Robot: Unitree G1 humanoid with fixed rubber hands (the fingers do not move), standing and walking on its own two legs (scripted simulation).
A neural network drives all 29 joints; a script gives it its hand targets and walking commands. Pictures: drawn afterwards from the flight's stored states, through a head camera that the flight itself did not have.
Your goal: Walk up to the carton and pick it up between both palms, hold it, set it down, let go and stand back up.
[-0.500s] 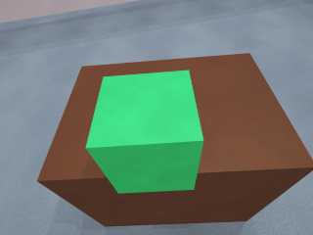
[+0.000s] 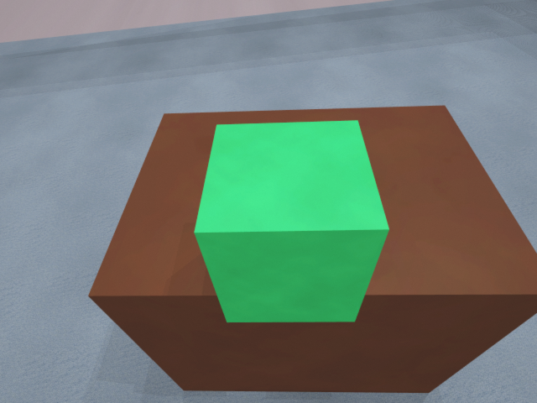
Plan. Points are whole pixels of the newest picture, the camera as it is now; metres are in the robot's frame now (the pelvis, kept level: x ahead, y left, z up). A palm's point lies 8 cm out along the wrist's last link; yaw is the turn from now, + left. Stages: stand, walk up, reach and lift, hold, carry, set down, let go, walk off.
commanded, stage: walk up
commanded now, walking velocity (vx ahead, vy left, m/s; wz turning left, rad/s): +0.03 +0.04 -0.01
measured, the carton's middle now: (288, 227) +0.36 +0.02 +0.06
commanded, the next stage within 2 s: none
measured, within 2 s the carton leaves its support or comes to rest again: neither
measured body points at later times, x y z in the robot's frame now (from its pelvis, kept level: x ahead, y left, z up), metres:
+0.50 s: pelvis +0.02 +0.03 +0.00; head +0.05 +0.02 +0.44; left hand +0.04 +0.26 -0.16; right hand +0.02 -0.20 -0.17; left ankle -0.04 +0.08 -0.74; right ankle +0.05 -0.10 -0.74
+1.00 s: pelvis -0.01 +0.02 +0.00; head +0.01 +0.01 +0.44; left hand -0.03 +0.25 -0.16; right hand -0.04 -0.20 -0.17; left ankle -0.04 +0.08 -0.74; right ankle +0.05 -0.10 -0.74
